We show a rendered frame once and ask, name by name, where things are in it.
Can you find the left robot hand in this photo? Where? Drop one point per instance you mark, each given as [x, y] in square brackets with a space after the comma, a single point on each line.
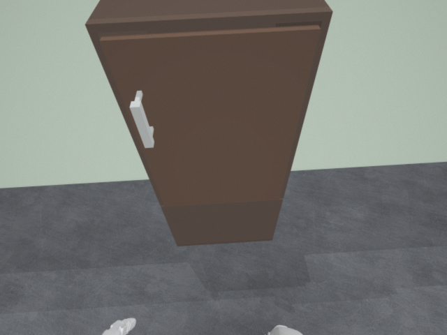
[121, 327]

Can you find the cupboard door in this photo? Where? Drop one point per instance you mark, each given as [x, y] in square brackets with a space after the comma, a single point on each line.
[224, 105]

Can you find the handle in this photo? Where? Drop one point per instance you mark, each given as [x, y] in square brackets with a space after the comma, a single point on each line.
[145, 131]

